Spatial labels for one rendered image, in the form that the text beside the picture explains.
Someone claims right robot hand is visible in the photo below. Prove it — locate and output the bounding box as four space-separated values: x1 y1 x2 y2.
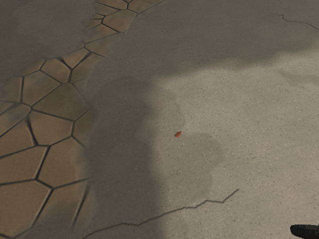
290 224 319 239

